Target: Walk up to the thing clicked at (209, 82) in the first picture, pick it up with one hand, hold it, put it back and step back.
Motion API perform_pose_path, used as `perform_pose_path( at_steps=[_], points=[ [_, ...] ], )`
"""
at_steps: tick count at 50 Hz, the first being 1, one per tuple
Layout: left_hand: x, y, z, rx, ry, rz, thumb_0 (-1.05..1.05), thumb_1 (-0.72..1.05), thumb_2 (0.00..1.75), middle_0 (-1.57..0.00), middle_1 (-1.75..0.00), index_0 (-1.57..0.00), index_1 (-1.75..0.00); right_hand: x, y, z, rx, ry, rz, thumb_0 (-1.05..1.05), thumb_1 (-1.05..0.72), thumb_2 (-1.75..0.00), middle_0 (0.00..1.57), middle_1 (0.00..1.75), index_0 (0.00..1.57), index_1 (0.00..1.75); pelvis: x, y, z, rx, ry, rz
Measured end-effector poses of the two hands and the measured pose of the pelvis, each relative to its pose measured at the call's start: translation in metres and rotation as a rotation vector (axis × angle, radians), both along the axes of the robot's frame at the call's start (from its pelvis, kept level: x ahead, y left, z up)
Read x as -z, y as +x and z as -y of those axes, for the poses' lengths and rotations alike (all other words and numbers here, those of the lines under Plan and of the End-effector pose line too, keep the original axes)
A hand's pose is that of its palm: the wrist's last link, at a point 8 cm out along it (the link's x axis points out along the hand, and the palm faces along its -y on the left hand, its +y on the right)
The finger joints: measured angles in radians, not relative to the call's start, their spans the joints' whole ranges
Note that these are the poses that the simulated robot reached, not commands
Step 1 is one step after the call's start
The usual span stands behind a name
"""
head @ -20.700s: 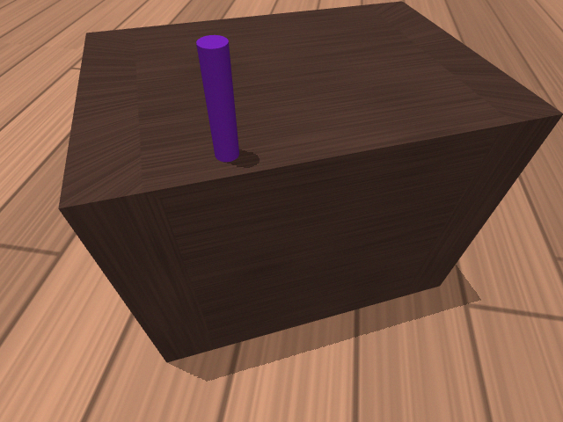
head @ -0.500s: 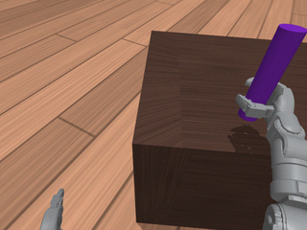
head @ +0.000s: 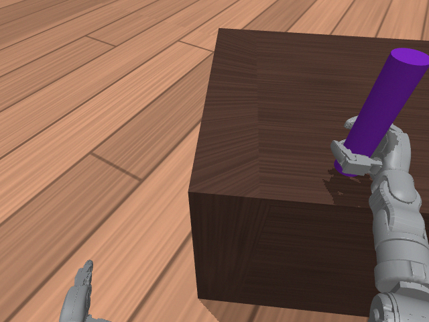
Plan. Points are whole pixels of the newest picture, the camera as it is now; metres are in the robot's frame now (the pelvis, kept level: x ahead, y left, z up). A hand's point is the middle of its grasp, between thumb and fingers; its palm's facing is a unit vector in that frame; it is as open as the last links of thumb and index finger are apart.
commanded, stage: lower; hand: right
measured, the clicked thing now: (373, 122) +0.40 -0.22 +0.19
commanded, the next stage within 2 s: loosen in 0.24 s
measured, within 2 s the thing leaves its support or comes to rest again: rests again in 0.78 s
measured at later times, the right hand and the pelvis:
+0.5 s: hand (347, 157) +0.40 -0.21 +0.11, palm faces +0.21 +0.98 -0.01, open 7.2 cm; pelvis +0.00 +0.00 +0.00, yaw +0 degrees
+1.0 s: hand (348, 153) +0.40 -0.22 +0.11, palm faces +0.20 +0.98 +0.00, open 9.2 cm; pelvis +0.00 +0.00 -0.01, yaw +0 degrees
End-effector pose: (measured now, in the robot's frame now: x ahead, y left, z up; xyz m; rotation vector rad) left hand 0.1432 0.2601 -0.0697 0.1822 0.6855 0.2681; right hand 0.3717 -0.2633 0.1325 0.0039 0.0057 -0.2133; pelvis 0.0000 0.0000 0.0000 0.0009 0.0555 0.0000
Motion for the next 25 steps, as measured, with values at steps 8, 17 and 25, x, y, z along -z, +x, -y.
perform_pose_path(
  at_steps=[8, 17, 25],
  points=[
    [0.004, -0.007, 0.001, -0.013, 0.004, -0.031, -0.01, -0.53, 0.05, -0.06, -0.05, -0.06, -0.05, 0.010, 0.001, 0.000, -0.011, -0.010, -0.004, 0.01, 0.11, -1.17, 0.90, 1.23, 0.88, 1.21, 0.001, -0.002, 0.002, -0.003, 0.003, -0.014],
    [0.000, -0.003, -0.001, -0.020, 0.015, -0.010, -0.01, -0.53, 0.06, -0.06, -0.04, -0.06, -0.05, 0.015, 0.002, -0.001, -0.008, -0.003, 0.006, 0.01, 0.11, -1.17, 0.90, 1.22, 0.88, 1.21, 0.002, 0.000, 0.001, -0.005, 0.004, -0.019],
    [0.003, -0.005, -0.003, -0.018, 0.017, -0.029, -0.01, -0.52, 0.04, -0.06, -0.05, -0.06, -0.05, 0.024, -0.002, 0.000, -0.006, -0.012, -0.001, 0.01, 0.09, -1.11, 0.93, 1.15, 0.91, 1.13, 0.004, -0.001, -0.001, -0.002, 0.004, -0.025]
  ],
)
